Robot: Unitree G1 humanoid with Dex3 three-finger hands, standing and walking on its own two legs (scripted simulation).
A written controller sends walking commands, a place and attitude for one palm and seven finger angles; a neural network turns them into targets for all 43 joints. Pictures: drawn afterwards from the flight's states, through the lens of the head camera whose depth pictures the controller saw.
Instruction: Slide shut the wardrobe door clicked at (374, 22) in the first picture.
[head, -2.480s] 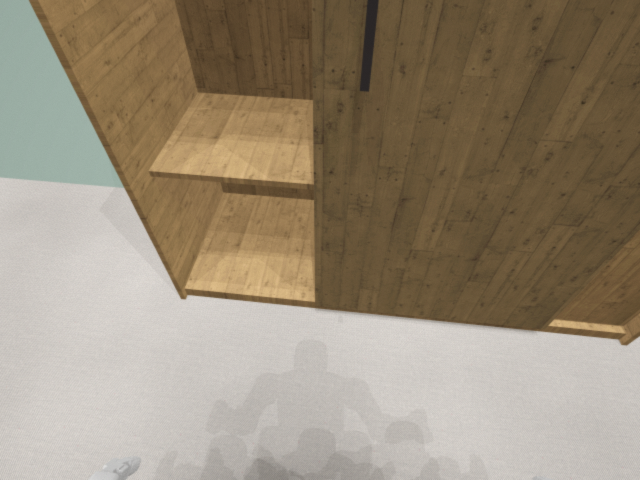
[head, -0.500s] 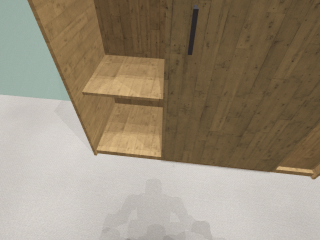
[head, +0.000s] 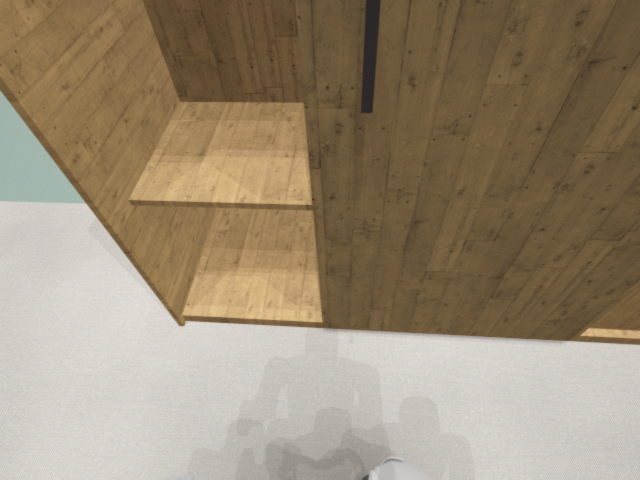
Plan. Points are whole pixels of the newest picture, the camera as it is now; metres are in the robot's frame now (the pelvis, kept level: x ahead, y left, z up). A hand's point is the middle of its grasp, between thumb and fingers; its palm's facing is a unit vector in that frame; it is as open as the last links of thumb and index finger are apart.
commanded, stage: take the last steps up to it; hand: right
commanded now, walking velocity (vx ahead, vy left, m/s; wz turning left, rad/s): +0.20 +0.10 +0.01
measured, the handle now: (369, 49) +0.60 -0.05 +0.22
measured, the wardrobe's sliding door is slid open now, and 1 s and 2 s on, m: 0.48 0.48 0.48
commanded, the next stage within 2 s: come to a stop and stand still in 0.14 s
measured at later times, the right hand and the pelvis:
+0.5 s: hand (447, 433) +0.21 -0.17 -0.15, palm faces -0.03 +0.98 -0.20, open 7.3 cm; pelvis +0.13 +0.01 +0.02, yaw +2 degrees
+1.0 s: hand out of the picture +0.12 -0.16 -0.14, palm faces +0.09 +0.96 -0.27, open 7.4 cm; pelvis +0.09 +0.03 +0.02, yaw +0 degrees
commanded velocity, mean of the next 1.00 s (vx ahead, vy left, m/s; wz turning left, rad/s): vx -0.05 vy -0.03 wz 0.00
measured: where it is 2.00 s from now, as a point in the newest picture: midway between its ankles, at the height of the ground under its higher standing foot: outside the picture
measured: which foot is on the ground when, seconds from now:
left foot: down 0.00-0.02, up 0.04-0.54, down 0.56-1.00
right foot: up 0.00-0.00, down 0.02-0.58, up 0.60-1.00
